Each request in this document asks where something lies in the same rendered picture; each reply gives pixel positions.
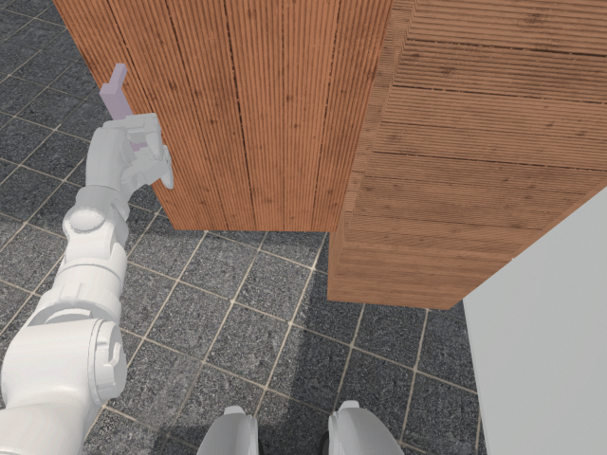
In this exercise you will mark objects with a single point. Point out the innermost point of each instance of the robot left shin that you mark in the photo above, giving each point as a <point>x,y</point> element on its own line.
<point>233,409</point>

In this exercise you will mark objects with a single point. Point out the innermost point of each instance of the cupboard door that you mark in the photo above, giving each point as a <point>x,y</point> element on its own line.
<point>261,103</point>

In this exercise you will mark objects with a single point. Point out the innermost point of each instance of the robot left thigh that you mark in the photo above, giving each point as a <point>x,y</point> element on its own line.
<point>231,434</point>

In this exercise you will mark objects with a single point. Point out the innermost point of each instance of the handle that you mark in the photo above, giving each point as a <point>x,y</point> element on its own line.
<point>115,101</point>

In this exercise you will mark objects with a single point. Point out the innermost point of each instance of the left robot upper arm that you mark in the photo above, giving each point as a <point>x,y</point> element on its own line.
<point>58,376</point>

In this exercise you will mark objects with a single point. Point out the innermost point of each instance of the left robot hand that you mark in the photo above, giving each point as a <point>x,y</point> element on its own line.
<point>111,161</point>

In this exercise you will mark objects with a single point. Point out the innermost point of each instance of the left robot forearm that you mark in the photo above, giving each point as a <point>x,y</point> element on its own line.
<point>90,278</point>

